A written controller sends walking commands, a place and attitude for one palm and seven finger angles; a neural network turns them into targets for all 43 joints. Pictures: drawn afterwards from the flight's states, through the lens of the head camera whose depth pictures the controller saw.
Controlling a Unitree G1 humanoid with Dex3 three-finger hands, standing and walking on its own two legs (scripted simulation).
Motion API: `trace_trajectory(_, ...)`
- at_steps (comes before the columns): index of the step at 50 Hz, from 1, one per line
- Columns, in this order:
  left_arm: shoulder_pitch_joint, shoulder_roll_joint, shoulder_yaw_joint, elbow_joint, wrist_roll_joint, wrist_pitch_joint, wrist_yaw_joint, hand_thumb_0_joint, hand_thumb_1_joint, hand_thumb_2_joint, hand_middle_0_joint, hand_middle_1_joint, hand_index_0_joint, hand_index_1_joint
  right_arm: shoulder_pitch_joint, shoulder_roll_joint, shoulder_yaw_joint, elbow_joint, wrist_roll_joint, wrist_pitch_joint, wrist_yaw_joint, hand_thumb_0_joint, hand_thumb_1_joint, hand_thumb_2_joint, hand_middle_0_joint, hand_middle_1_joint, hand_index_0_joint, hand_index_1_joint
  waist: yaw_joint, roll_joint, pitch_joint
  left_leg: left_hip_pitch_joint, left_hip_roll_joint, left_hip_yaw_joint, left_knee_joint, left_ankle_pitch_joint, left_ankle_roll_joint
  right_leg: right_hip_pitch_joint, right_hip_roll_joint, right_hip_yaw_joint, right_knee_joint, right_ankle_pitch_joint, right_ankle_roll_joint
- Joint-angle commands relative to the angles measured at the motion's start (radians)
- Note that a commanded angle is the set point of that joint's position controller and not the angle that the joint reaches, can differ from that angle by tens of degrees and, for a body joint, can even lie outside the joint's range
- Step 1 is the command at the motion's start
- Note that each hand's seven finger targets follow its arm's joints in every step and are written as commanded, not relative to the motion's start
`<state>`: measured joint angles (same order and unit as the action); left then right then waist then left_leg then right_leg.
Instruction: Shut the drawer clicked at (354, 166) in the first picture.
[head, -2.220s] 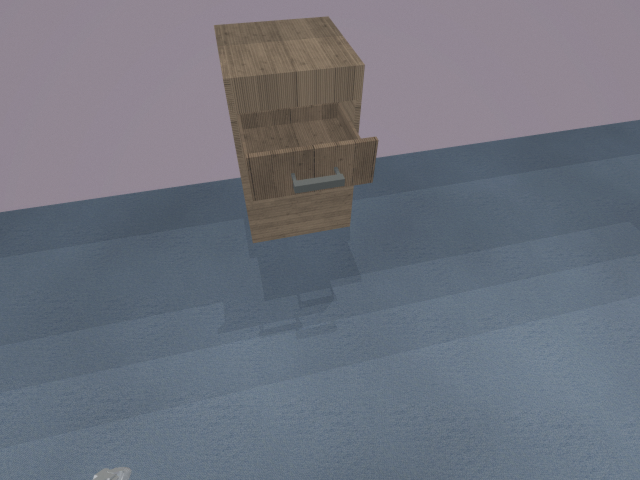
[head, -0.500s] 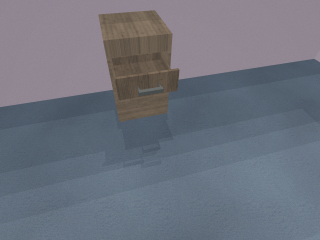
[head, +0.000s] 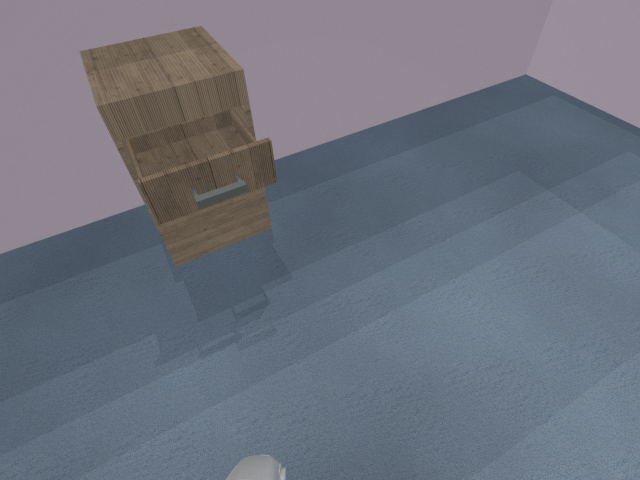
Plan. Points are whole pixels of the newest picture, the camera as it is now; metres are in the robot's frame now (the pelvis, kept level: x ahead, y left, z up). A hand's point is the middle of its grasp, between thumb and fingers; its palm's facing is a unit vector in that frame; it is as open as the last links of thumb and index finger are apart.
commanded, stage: walk to a spot facing it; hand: left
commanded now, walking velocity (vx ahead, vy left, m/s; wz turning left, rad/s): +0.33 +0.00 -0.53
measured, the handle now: (218, 189) +0.89 +0.40 -0.25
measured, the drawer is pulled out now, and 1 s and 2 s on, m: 0.24 0.24 0.24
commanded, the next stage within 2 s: none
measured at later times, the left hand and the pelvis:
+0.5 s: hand (151, 453) +0.18 +0.30 -0.20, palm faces -0.14 -0.97 -0.18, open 7.4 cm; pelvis +0.16 +0.10 -0.01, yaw -17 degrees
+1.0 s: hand (295, 289) +0.51 +0.11 -0.19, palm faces -0.60 -0.80 -0.07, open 7.4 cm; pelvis +0.32 +0.06 -0.02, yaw -34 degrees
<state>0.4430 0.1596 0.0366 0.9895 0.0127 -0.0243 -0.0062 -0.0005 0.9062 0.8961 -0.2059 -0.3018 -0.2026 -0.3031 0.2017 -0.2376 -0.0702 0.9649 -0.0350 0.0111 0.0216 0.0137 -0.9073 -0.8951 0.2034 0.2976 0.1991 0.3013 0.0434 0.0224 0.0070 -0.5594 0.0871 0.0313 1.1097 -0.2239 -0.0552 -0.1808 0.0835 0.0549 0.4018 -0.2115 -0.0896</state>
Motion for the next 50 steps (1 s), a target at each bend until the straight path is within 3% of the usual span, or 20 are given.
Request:
trace_trajectory(1, 0.066, 0.176, 0.049, -0.044, 0.003, -0.041, 0.012, 0.0, 0.9, 0.9, -0.2, -0.3, -0.2, -0.3, -0.086, -0.054, -0.012, -0.104, 0.005, -0.033, -0.007, 0.0, -0.9, -0.9, 0.2, 0.3, 0.2, 0.3, 0.0, -0.11, 0.039, -0.179, 0.019, -0.042, -0.012, 0.053, -0.011, 0.097, -0.253, 0.337, -0.219, -0.09, -0.077)
trace_trajectory(8, 0.128, 0.161, 0.05, -0.012, 0.013, -0.046, 0.022, 0.0, 0.9, 0.9, -0.2, -0.3, -0.2, -0.3, -0.199, -0.037, -0.005, -0.157, 0.009, -0.049, -0.008, 0.0, -0.9, -0.9, 0.2, 0.3, 0.2, 0.3, 0.039, -0.129, 0.048, -0.207, 0.008, -0.03, -0.151, 0.008, -0.017, 0.184, -0.267, 0.399, -0.186, 0.038, -0.12)
trace_trajectory(13, 0.094, 0.183, 0.058, -0.011, 0.02, -0.04, 0.031, 0.0, 0.9, 0.9, -0.2, -0.3, -0.2, -0.3, -0.218, -0.018, 0.0, -0.185, 0.022, -0.065, -0.005, 0.0, -0.9, -0.9, 0.2, 0.3, 0.2, 0.3, 0.038, -0.171, 0.061, -0.034, -0.04, -0.004, -0.349, -0.066, 0.007, 0.13, -0.261, 0.387, -0.124, 0.193, -0.113)
trace_trajectory(14, 0.075, 0.193, 0.062, -0.016, 0.021, -0.036, 0.032, 0.0, 0.9, 0.9, -0.2, -0.3, -0.2, -0.3, -0.199, -0.012, -0.002, -0.182, 0.025, -0.068, -0.005, 0.0, -0.9, -0.9, 0.2, 0.3, 0.2, 0.3, 0.028, -0.176, 0.063, 0.04, -0.052, 0.002, -0.396, -0.085, 0.017, 0.086, -0.258, 0.386, -0.104, 0.2, -0.108)
trace_trajectory(16, -0.001, 0.2, 0.071, -0.033, 0.016, -0.035, 0.031, 0.0, 0.9, 0.9, -0.2, -0.3, -0.2, -0.3, -0.039, -0.03, -0.007, -0.142, 0.026, -0.08, -0.017, 0.0, -0.9, -0.9, 0.2, 0.3, 0.2, 0.3, -0.054, -0.163, 0.023, 0.325, -0.08, 0.012, -0.574, -0.015, 0.035, -0.047, -0.198, 0.331, 0.015, 0.234, -0.066)
trace_trajectory(17, -0.012, 0.174, 0.073, -0.037, 0.012, -0.036, 0.027, 0.0, 0.9, 0.9, -0.2, -0.3, -0.2, -0.3, 0.109, -0.076, -0.018, -0.092, 0.025, -0.086, -0.035, 0.0, -0.9, -0.9, 0.2, 0.3, 0.2, 0.3, -0.11, -0.113, -0.033, 0.582, -0.043, -0.023, -0.643, -0.004, 0.051, -0.172, -0.13, 0.287, 0.192, 0.238, -0.035)
trace_trajectory(18, 0.009, 0.119, 0.072, -0.049, -0.002, -0.034, 0.014, 0.0, 0.9, 0.9, -0.2, -0.3, -0.2, -0.3, 0.259, -0.19, -0.046, -0.053, 0.011, -0.092, -0.046, 0.0, -0.9, -0.9, 0.2, 0.3, 0.2, 0.3, -0.155, 0.145, -0.148, 0.802, 0.218, -0.306, -0.712, -0.129, 0.105, -0.352, -0.015, 0.162, 0.488, -0.064, 0.012)
trace_trajectory(19, 0.019, 0.095, 0.064, -0.068, -0.001, -0.037, 0.008, 0.0, 0.9, 0.9, -0.2, -0.3, -0.2, -0.3, 0.327, -0.242, -0.048, -0.049, 0.017, -0.088, -0.043, 0.0, -0.9, -0.9, 0.2, 0.3, 0.2, 0.3, -0.137, 0.291, -0.159, 0.778, 0.418, -0.586, -0.842, -0.203, 0.168, -0.491, 0.007, 0.049, 0.74, -0.345, 0.057)
trace_trajectory(20, -0.015, 0.119, 0.07, -0.074, 0.009, -0.034, 0.007, 0.0, 0.9, 0.9, -0.2, -0.3, -0.2, -0.3, 0.259, -0.202, -0.035, -0.073, 0.013, -0.078, -0.042, 0.0, -0.9, -0.9, 0.2, 0.3, 0.2, 0.3, -0.121, 0.178, -0.057, 0.636, 0.429, -0.606, -0.896, -0.277, 0.212, -0.516, -0.063, 0.066, 0.839, -0.301, 0.056)
trace_trajectory(21, -0.052, 0.128, 0.075, -0.063, 0.017, -0.027, 0.002, 0.0, 0.9, 0.9, -0.2, -0.3, -0.2, -0.3, 0.177, -0.112, -0.018, -0.081, 0.011, -0.084, -0.041, 0.0, -0.9, -0.9, 0.2, 0.3, 0.2, 0.3, -0.082, 0.057, 0.039, 0.497, 0.354, -0.468, -0.926, -0.287, 0.187, -0.517, -0.098, 0.044, 0.884, -0.2, 0.06)
trace_trajectory(23, -0.05, 0.098, 0.074, -0.046, 0.026, -0.001, -0.019, 0.0, 0.9, 0.9, -0.2, -0.3, -0.2, -0.3, 0.102, -0.03, 0.012, -0.089, 0.014, -0.099, -0.043, 0.0, -0.9, -0.9, 0.2, 0.3, 0.2, 0.3, -0.021, 0.088, 0.124, 0.318, 0.269, -0.257, -0.946, -0.142, 0.126, -0.465, -0.147, 0.016, 0.897, -0.068, 0.067)
trace_trajectory(24, -0.018, 0.08, 0.07, -0.033, 0.024, 0.011, -0.027, 0.0, 0.9, 0.9, -0.2, -0.3, -0.2, -0.3, 0.082, -0.009, 0.02, -0.074, 0.021, -0.108, -0.047, 0.0, -0.9, -0.9, 0.2, 0.3, 0.2, 0.3, 0.01, 0.121, 0.107, 0.328, 0.235, -0.152, -0.934, -0.044, 0.101, -0.445, -0.157, 0.002, 0.885, -0.007, 0.074)
trace_trajectory(27, -0.038, 0.074, 0.067, -0.041, 0.024, 0.037, -0.03, 0.0, 0.9, 0.9, -0.2, -0.3, -0.2, -0.3, 0.148, -0.006, 0.02, -0.045, 0.025, -0.125, -0.051, 0.0, -0.9, -0.9, 0.2, 0.3, 0.2, 0.3, 0.015, 0.11, 0.103, 0.344, 0.205, -0.008, -0.935, 0.173, 0.081, -0.485, -0.158, -0.003, 0.873, 0.06, 0.09)
trace_trajectory(31, -0.105, 0.063, 0.064, -0.059, 0.026, 0.051, -0.033, 0.0, 0.9, 0.9, -0.2, -0.3, -0.2, -0.3, 0.233, -0.009, 0.02, -0.014, 0.027, -0.131, -0.056, 0.0, -0.9, -0.9, 0.2, 0.3, 0.2, 0.3, 0.003, 0.061, 0.101, 0.436, 0.2, 0.069, -0.918, 0.354, 0.035, -0.598, -0.158, -0.026, 0.875, 0.143, 0.101)
trace_trajectory(35, -0.19, 0.061, 0.059, -0.082, 0.023, 0.055, -0.035, 0.0, 0.9, 0.9, -0.2, -0.3, -0.2, -0.3, 0.294, -0.022, 0.027, 0.019, 0.025, -0.13, -0.063, 0.0, -0.9, -0.9, 0.2, 0.3, 0.2, 0.3, -0.014, 0.058, 0.104, 0.561, 0.217, 0.102, -0.898, 0.487, 0.03, -0.697, -0.161, -0.06, 0.831, 0.159, 0.105)
trace_trajectory(39, -0.326, 0.05, 0.044, -0.112, 0.021, 0.05, -0.042, 0.0, 0.9, 0.9, -0.2, -0.3, -0.2, -0.3, 0.381, -0.019, 0.032, 0.058, 0.018, -0.12, -0.066, 0.0, -0.9, -0.9, 0.2, 0.3, 0.2, 0.3, -0.066, 0.051, 0.133, 0.646, 0.227, 0.142, -0.887, 0.564, 0.063, -0.706, -0.155, -0.135, 0.689, 0.135, 0.096)
trace_trajectory(44, -0.433, 0.032, 0.028, -0.135, 0.017, 0.041, -0.044, 0.0, 0.9, 0.9, -0.2, -0.3, -0.2, -0.3, 0.439, -0.015, 0.036, 0.093, 0.009, -0.101, -0.069, 0.0, -0.9, -0.9, 0.2, 0.3, 0.2, 0.3, -0.099, 0.096, 0.162, 0.71, 0.234, 0.232, -0.85, 0.713, 0.093, -0.628, -0.122, -0.228, 0.487, 0.062, 0.064)
trace_trajectory(47, -0.406, 0.03, 0.029, -0.128, 0.016, 0.028, -0.04, 0.0, 0.9, 0.9, -0.2, -0.3, -0.2, -0.3, 0.44, -0.043, 0.024, 0.094, 0.008, -0.091, -0.069, 0.0, -0.9, -0.9, 0.2, 0.3, 0.2, 0.3, -0.075, 0.126, 0.115, 0.735, 0.23, 0.311, -0.717, 1.037, 0.091, -0.479, -0.043, -0.309, 0.36, -0.02, 0.023)
trace_trajectory(49, -0.317, 0.067, 0.041, -0.106, 0.018, 0.019, -0.032, 0.0, 0.9, 0.9, -0.2, -0.3, -0.2, -0.3, 0.417, -0.073, 0.01, 0.08, 0.012, -0.088, -0.065, 0.0, -0.9, -0.9, 0.2, 0.3, 0.2, 0.3, -0.034, 0.156, 0.043, 0.726, 0.246, 0.326, -0.565, 1.215, 0.085, -0.343, -0.007, -0.326, 0.316, -0.058, -0.008)
trace_trajectory(50, -0.229, 0.086, 0.049, -0.084, 0.019, 0.012, -0.029, 0.0, 0.9, 0.9, -0.2, -0.3, -0.2, -0.3, 0.38, -0.089, 0.005, 0.063, 0.015, -0.087, -0.062, 0.0, -0.9, -0.9, 0.2, 0.3, 0.2, 0.3, 0.015, 0.185, -0.004, 0.691, 0.246, 0.34, -0.448, 1.207, 0.084, -0.228, 0.0, -0.318, 0.275, -0.056, -0.021)
